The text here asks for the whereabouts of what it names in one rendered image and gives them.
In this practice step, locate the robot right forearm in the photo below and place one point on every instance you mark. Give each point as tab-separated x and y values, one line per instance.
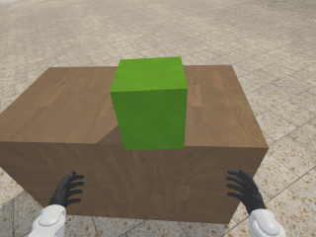
263	223

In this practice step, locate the left robot hand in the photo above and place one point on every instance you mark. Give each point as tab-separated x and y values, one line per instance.
62	193

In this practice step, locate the robot left forearm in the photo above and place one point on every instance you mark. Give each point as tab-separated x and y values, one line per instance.
50	223

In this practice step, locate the pedestal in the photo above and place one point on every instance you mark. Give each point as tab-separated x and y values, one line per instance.
66	122

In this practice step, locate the right robot hand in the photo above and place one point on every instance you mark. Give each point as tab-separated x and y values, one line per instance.
250	195

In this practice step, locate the carton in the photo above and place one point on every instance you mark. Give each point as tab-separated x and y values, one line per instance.
150	97

